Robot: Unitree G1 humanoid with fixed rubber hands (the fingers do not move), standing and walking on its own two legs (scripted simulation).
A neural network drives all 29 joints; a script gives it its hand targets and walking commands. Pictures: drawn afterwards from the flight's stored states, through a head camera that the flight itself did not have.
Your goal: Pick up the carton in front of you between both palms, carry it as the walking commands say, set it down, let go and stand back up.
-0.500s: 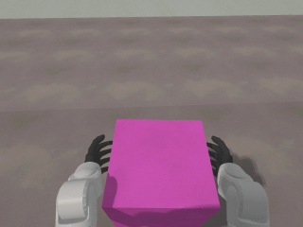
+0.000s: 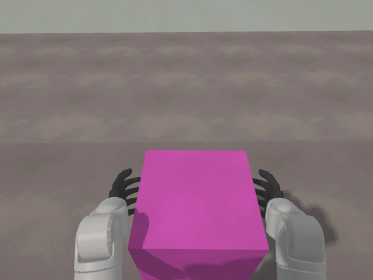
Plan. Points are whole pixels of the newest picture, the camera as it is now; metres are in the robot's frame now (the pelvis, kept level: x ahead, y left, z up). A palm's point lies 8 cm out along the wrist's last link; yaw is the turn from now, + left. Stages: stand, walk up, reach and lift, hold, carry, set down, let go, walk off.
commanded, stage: carry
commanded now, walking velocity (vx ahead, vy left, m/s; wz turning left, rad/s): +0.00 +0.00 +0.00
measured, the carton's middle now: (194, 222) +0.27 +0.00 +0.02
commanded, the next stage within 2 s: hold in 1.14 s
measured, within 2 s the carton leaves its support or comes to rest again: neither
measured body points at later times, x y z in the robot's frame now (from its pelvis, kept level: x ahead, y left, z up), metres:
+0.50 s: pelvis -0.02 +0.01 +0.00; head -0.05 +0.00 +0.45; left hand +0.25 +0.15 +0.07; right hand +0.25 -0.15 +0.06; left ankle -0.07 +0.12 -0.73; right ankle +0.00 -0.08 -0.73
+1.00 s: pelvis -0.05 +0.01 +0.00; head -0.07 +0.00 +0.45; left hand +0.26 +0.16 +0.04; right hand +0.25 -0.15 +0.03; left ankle -0.07 +0.12 -0.73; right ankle +0.00 -0.09 -0.73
